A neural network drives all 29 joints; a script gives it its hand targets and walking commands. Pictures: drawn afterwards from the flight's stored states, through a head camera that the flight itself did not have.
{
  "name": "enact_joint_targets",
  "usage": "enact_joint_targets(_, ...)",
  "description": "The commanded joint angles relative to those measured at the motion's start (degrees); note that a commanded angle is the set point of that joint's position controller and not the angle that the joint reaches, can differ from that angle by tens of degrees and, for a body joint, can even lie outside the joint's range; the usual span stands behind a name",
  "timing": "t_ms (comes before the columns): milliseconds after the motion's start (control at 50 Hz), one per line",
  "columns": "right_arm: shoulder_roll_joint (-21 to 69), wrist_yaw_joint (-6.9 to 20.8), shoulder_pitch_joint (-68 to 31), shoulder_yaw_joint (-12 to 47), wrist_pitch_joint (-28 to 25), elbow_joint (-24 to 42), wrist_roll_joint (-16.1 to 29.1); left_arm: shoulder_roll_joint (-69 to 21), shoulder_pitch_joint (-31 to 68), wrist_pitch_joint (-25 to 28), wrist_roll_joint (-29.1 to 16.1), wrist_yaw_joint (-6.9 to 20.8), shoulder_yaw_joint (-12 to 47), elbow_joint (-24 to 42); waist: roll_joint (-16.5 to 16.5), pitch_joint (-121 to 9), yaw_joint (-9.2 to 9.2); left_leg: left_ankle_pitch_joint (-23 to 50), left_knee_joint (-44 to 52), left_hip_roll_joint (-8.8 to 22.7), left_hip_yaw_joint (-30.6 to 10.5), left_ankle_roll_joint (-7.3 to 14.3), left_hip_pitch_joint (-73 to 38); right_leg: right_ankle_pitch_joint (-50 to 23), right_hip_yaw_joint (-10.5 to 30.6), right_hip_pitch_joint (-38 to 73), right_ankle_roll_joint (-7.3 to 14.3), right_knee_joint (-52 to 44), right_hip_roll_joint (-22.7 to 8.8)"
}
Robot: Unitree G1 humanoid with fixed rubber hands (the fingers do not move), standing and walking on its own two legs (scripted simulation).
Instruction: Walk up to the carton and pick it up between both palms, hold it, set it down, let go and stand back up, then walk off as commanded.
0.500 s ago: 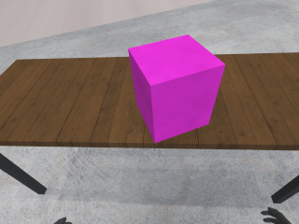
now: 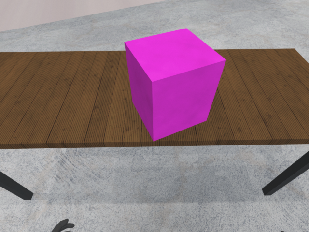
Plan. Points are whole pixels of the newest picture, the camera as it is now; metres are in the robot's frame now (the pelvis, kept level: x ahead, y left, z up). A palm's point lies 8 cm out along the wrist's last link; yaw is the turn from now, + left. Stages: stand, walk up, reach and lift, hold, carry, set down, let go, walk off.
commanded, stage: walk up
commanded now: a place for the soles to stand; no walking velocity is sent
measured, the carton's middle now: (169, 85) +0.55 -0.04 +0.07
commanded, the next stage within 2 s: none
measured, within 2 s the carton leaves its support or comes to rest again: neither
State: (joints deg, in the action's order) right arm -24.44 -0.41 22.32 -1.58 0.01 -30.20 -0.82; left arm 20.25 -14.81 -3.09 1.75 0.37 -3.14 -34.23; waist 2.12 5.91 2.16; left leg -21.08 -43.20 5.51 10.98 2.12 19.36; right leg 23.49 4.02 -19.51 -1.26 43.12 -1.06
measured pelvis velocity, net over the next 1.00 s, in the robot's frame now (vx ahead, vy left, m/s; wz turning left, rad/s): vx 0.00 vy -0.01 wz -0.06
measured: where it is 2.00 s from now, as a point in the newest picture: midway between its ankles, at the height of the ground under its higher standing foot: outside the picture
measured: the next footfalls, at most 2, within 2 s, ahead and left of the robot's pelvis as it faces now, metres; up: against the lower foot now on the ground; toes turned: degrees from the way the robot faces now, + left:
none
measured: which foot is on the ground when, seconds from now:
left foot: down 0.00-1.00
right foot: down 0.00-1.00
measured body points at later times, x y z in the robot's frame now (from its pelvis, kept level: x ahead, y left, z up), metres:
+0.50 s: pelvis +0.00 -0.01 +0.00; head +0.03 -0.02 +0.45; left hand +0.15 +0.27 -0.08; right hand +0.09 -0.33 -0.08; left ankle +0.03 +0.11 -0.71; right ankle +0.02 -0.15 -0.71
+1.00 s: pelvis +0.00 -0.01 +0.00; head +0.02 -0.02 +0.45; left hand +0.16 +0.26 -0.08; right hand +0.10 -0.33 -0.08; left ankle +0.03 +0.11 -0.71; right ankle +0.02 -0.15 -0.71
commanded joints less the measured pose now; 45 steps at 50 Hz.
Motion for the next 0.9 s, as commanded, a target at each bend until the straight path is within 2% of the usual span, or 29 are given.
enact_joint_targets(0,-9.5,0.8,-1.1,-3.8,-0.8,5.2,0.0,18.8,-0.7,2.7,-0.6,-1.1,-4.2,3.4,8.7,-5.1,-1.52,-10.4,-4.1,3.2,-3.5,-0.5,7.7,-3.3,22.2,7.9,7.8,-20.7,-9.2)
enact_joint_targets(20,-11.6,0.7,-3.2,-4.5,0.0,5.3,0.8,19.7,0.8,2.9,-0.9,-1.3,-4.2,4.2,8.9,-1.9,-2.53,-17.2,-5.6,-2.1,-8.4,-1.4,7.2,4.6,29.1,1.3,14.4,-22.6,-13.6)
enact_joint_targets(40,-12.3,0.7,-4.3,-4.8,0.0,5.5,0.8,18.7,0.4,3.2,-1.0,-1.3,-4.2,4.3,6.8,-0.4,-3.21,-18.0,-7.2,-1.9,-9.8,-1.1,6.6,8.2,29.4,-0.7,15.8,-23.4,-13.5)
enact_joint_targets(60,-11.6,0.9,-4.3,-4.8,-0.4,5.5,0.8,18.4,0.8,3.3,-1.1,-1.4,-4.1,4.2,6.3,-0.3,-2.89,-16.5,-6.0,-1.7,-9.8,-0.8,5.9,6.5,27.3,-0.7,15.2,-22.5,-12.2)
enact_joint_targets(100,-11.4,0.7,0.2,-5.0,-1.5,3.1,0.9,17.3,2.9,3.1,-1.6,-1.5,-3.3,4.1,7.4,-3.4,-0.74,-5.8,-0.3,-2.0,-7.8,-0.5,0.5,-6.2,21.4,0.4,12.3,-18.1,-8.8)
enact_joint_targets(140,-11.6,0.3,2.9,-4.9,-2.4,1.2,0.8,15.9,5.3,2.6,-2.2,-1.2,-2.6,4.0,6.1,-7.5,1.42,3.5,10.9,-1.6,-6.8,0.3,-12.6,-12.4,14.9,-4.9,8.6,-12.8,-4.9)
enact_joint_targets(160,-13.8,0.0,3.3,-5.4,-2.9,0.9,0.0,13.7,4.9,2.8,-2.5,-0.8,-1.9,4.2,0.9,-10.4,1.79,2.9,15.6,4.7,-13.6,2.3,-18.9,-10.9,11.5,-9.4,5.7,-6.6,-1.9)
enact_joint_targets(180,-16.4,-0.1,2.4,-5.9,-3.1,1.4,-0.6,11.5,2.9,2.8,-2.4,-0.6,-1.6,4.3,-6.0,-11.6,1.28,-5.3,21.7,15.6,-23.2,6.6,-18.8,-2.1,4.4,-11.4,2.7,2.7,3.0)
enact_joint_targets(200,-16.5,-0.2,0.7,-5.8,-2.9,2.2,-0.7,12.9,0.7,2.4,-1.8,-0.9,-2.5,4.4,-6.5,-10.0,0.6,-9.1,24.1,22.7,-27.1,11.5,-13.3,11.0,0.3,-10.2,1.6,8.3,2.0)
enact_joint_targets(220,-15.4,-0.1,-0.1,-5.7,-3.0,2.1,-0.8,14.7,1.3,2.0,-1.6,-0.8,-3.3,4.4,-4.2,-6.6,0.51,-10.7,24.3,23.2,-26.4,12.8,-10.1,11.8,0.6,-10.0,1.3,12.3,0.3)
enact_joint_targets(260,-14.5,-0.3,-1.2,-5.6,-3.2,3.0,-1.0,14.1,0.8,2.6,-1.4,-0.3,-2.9,4.4,-5.2,-4.9,0.19,2.3,21.1,20.4,-20.6,11.6,-12.8,9.1,1.4,-11.1,1.6,11.4,-1.5)
enact_joint_targets(300,-14.5,-0.1,-1.5,-5.3,-3.0,3.2,-0.8,12.8,-0.3,3.2,-1.3,-0.4,-2.2,3.6,-6.9,-7.6,-0.37,18.5,15.4,17.0,-13.6,8.5,-13.9,5.9,-1.2,-6.8,1.8,2.9,-2.3)
enact_joint_targets(320,-14.3,0.1,-2.6,-5.2,-2.6,3.4,-0.8,12.2,-2.3,3.6,-1.3,-0.6,-1.8,2.6,-7.4,-9.9,-1.46,21.0,12.7,15.0,-9.7,6.9,-12.5,-0.4,-3.1,-0.9,1.9,-4.0,-1.7)
enact_joint_targets(360,-13.1,0.8,-2.9,-4.7,-2.1,3.0,-0.5,13.7,-2.6,3.9,-1.1,-1.0,-2.2,1.4,-5.4,-11.8,-2.08,14.7,6.3,10.6,-5.5,2.9,-7.1,-12.6,1.2,8.3,3.5,-12.5,-1.1)
enact_joint_targets(380,-11.4,1.0,-2.4,-4.0,-2.0,3.3,-0.2,16.5,-1.2,3.7,-0.8,-1.2,-2.8,1.7,2.1,-11.7,-1.53,7.2,0.4,6.9,-4.1,0.5,-2.6,-16.3,11.8,9.3,5.6,-14.7,-5.5)
enact_joint_targets(400,-10.6,1.3,-1.9,-3.8,-1.4,3.4,0.9,18.5,2.5,3.9,-1.3,-1.3,-2.9,3.2,8.5,-9.8,-0.38,-6.8,0.6,-0.4,-5.7,-1.5,0.4,-12.9,22.0,5.4,10.4,-16.7,-9.7)
enact_joint_targets(420,-11.5,1.2,-2.4,-4.1,-0.9,2.6,1.1,17.9,2.7,3.8,-1.6,-1.1,-2.9,3.4,9.2,-6.8,-1.2,-11.7,3.7,-1.4,-7.5,-1.3,-0.6,-6.1,22.0,2.3,12.7,-16.9,-10.1)
enact_joint_targets(460,-12.1,1.2,-2.2,-4.4,-2.0,2.3,0.6,16.4,3.6,3.8,-2.3,-1.1,-2.2,3.5,4.6,-7.4,-0.06,-2.5,9.3,0.9,-8.0,-0.3,-9.0,-9.6,16.7,-2.9,9.3,-13.9,-6.4)
enact_joint_targets(500,-14.7,0.7,-0.5,-5.1,-3.2,1.0,-0.1,13.3,3.4,3.9,-2.6,-0.8,-1.2,3.2,-1.4,-11.6,1.1,1.5,16.4,10.1,-14.8,3.6,-15.3,-14.3,7.0,-5.4,4.1,-5.0,-0.6)
enact_joint_targets(520,-15.3,0.7,-1.4,-5.2,-3.2,0.9,-0.3,12.7,1.2,3.7,-2.4,-0.7,-1.3,2.7,-3.1,-12.5,0.01,1.5,18.0,15.2,-16.4,6.6,-14.6,-8.4,2.7,-3.9,2.5,-2.2,0.4)
enact_joint_targets(540,-15.2,0.7,-2.5,-5.2,-3.0,1.0,-0.4,13.3,0.2,3.4,-2.3,-0.7,-1.6,2.5,-3.1,-11.7,-0.72,5.3,16.5,16.8,-15.1,8.2,-12.6,-4.5,1.0,-1.9,2.3,-2.2,-0.3)
enact_joint_targets(600,-13.7,1.0,-4.6,-4.6,-2.6,1.4,0.1,15.3,-0.2,4.1,-2.2,-0.9,-1.7,1.9,-0.5,-12.5,-1.26,11.3,7.8,8.7,-6.5,3.3,-9.9,-18.8,6.9,3.1,4.9,-7.6,-2.7)
enact_joint_targets(640,-12.6,1.2,-5.0,-4.4,-2.0,1.6,0.9,16.5,0.9,4.2,-2.3,-1.1,-1.9,2.2,3.8,-12.8,-0.96,8.0,3.5,3.3,-5.4,0.6,-8.3,-23.7,12.7,2.9,7.8,-10.2,-4.6)
enact_joint_targets(660,-12.3,1.3,-4.9,-4.4,-1.8,1.5,1.0,16.2,1.3,4.2,-2.4,-1.2,-1.8,2.3,4.1,-12.8,-0.82,4.9,4.2,2.5,-6.2,0.4,-8.7,-22.6,13.9,1.9,8.7,-10.4,-5.1)
enact_joint_targets(700,-12.4,1.3,-4.4,-4.4,-1.9,1.1,0.7,15.3,2.8,3.9,-2.5,-1.1,-1.6,2.8,3.3,-12.4,-0.21,2.5,8.0,3.9,-8.2,1.1,-11.8,-18.1,12.5,-2.0,7.7,-9.6,-3.9)
enact_joint_targets(740,-13.8,1.1,-4.2,-4.8,-2.4,0.6,0.2,14.0,2.6,3.6,-2.6,-0.9,-1.4,2.8,-0.9,-12.4,-0.05,2.6,13.1,9.7,-11.8,3.9,-13.5,-14.3,6.7,-3.5,4.7,-5.5,-0.8)
enact_joint_targets(780,-14.6,1.0,-4.9,-5.1,-2.3,0.5,-0.1,13.7,0.7,3.4,-2.5,-0.9,-1.5,2.3,-3.2,-12.1,-0.63,6.5,14.8,14.9,-12.1,7.1,-12.0,-9.7,2.0,-1.5,2.9,-1.8,-0.2)
enact_joint_targets(820,-14.1,1.1,-5.8,-4.8,-2.2,0.7,0.1,14.7,-0.2,3.6,-2.2,-0.9,-1.6,2.0,-2.1,-11.9,-1.15,8.1,11.5,12.5,-8.5,5.5,-9.3,-12.5,3.9,1.7,3.7,-5.1,-1.6)
enact_joint_targets(880,-12.3,1.5,-6.7,-4.3,-1.7,1.1,0.8,16.3,1.2,4.0,-2.3,-1.0,-1.8,2.3,3.5,-11.7,-0.89,2.7,5.3,3.7,-5.6,0.9,-8.6,-16.7,12.8,0.5,7.2,-12.0,-4.1)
